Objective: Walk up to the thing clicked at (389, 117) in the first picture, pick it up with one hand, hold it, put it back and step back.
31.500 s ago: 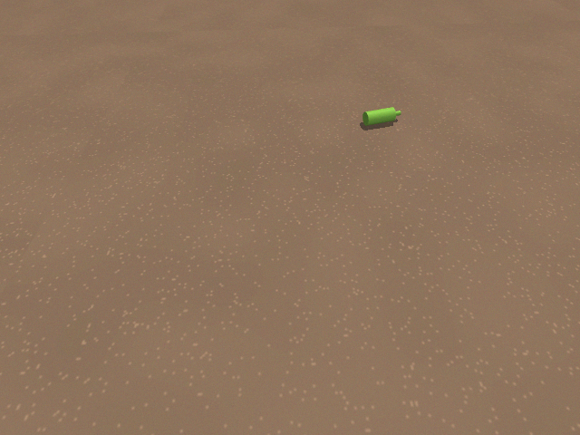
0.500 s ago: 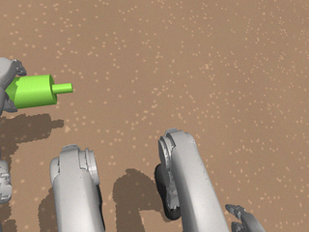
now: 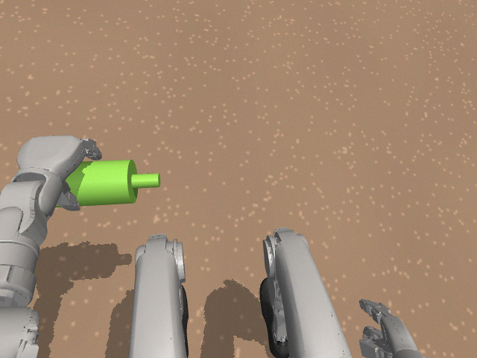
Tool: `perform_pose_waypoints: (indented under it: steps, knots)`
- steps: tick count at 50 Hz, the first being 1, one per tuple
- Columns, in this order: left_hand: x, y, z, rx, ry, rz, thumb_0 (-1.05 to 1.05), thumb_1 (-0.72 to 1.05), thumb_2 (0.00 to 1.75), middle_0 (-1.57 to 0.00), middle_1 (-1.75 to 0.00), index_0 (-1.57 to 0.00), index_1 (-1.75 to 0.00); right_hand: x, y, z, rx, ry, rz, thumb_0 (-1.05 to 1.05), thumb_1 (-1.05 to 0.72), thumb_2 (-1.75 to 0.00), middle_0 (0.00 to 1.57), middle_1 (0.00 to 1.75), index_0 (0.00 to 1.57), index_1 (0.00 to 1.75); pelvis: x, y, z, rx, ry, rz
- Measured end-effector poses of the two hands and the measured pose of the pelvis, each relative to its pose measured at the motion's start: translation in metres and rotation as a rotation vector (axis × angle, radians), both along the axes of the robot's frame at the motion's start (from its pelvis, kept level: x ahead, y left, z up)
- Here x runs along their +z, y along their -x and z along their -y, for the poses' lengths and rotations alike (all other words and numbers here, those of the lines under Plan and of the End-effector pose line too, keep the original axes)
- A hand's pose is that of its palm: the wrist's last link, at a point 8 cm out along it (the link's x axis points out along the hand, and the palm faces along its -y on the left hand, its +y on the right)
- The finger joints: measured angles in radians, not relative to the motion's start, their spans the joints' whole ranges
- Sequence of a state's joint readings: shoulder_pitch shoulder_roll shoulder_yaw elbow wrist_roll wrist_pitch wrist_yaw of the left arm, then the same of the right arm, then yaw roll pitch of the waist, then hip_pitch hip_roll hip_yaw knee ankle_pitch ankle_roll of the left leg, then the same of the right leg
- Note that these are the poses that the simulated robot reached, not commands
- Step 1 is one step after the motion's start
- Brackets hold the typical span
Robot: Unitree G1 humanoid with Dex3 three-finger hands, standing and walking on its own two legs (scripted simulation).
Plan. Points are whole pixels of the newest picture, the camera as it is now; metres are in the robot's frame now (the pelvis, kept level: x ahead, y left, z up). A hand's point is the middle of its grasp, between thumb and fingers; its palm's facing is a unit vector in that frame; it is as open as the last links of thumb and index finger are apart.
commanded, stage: lift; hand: left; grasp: from above
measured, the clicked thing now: (96, 183) +0.42 +0.26 -0.14
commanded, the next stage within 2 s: hold in 1.02 s
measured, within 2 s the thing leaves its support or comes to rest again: neither
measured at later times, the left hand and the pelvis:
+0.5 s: hand out of the picture +0.34 +0.27 +0.11, palm faces -0.49 -0.10 -0.87, open 10.3 cm; pelvis +0.02 +0.00 +0.18, yaw +3 degrees
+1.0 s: hand out of the picture +0.36 +0.25 +0.20, palm faces -0.45 -0.08 -0.89, open 10.5 cm; pelvis +0.06 +0.00 +0.27, yaw +3 degrees
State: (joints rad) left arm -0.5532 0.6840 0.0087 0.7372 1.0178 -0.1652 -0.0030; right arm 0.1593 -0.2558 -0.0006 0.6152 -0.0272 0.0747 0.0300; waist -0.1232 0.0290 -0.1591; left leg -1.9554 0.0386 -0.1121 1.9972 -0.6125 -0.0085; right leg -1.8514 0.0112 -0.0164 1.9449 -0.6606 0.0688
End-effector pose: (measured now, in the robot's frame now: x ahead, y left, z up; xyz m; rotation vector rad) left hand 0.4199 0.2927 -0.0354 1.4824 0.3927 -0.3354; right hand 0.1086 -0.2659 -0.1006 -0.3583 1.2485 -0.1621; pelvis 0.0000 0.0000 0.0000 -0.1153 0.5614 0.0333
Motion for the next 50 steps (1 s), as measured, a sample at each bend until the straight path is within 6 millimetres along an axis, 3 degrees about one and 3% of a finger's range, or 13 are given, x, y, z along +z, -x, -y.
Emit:
perform_pose_waypoints:
  steps: [9, 16, 21, 33, 50]
  knots:
    - [0.08, 0.027, 0.007, 0.033, 0.001, 0.008, 0.0, 0.02, 0.32, -0.77, -0.31, -0.78, -0.32, 0.064, -0.02, -0.005, -0.015, -0.015, 0.085, 0.01, -0.9, -0.89, 0.21, 0.3, 0.2, 0.3, 0.066, -0.006, 0.0, 0.017, -0.019, 0.069]
    - [0.144, 0.05, 0.015, 0.04, 0.011, -0.013, 0.0, 0.01, 0.34, -0.76, -0.33, -0.77, -0.34, 0.118, -0.024, -0.008, -0.04, -0.033, 0.136, 0.01, -0.9, -0.89, 0.21, 0.3, 0.2, 0.3, 0.121, -0.013, 0.0, 0.024, -0.041, 0.149]
    - [0.179, 0.064, 0.019, 0.045, 0.014, -0.037, 0.0, 0.01, 0.35, -0.76, -0.34, -0.76, -0.35, 0.152, -0.025, -0.01, -0.047, -0.044, 0.167, 0.01, -0.9, -0.89, 0.21, 0.3, 0.2, 0.3, 0.157, -0.018, 0.001, 0.028, -0.055, 0.204]
    - [0.228, 0.077, 0.034, 0.019, -0.005, -0.033, 0.0, -0.01, 0.37, -0.73, -0.41, -0.74, -0.42, 0.209, -0.033, -0.007, -0.052, -0.057, 0.2, 0.01, -0.91, -0.9, 0.21, 0.3, 0.2, 0.3, 0.215, -0.036, 0.002, 0.034, -0.078, 0.287]
    - [0.29, 0.054, 0.038, 0.085, -0.021, -0.01, 0.0, -0.05, 0.46, -0.69, -0.48, -0.69, -0.49, 0.259, -0.047, -0.011, -0.078, -0.079, 0.212, 0.01, -0.91, -0.9, 0.21, 0.3, 0.2, 0.3, 0.268, -0.059, -0.003, 0.024, -0.101, 0.388]
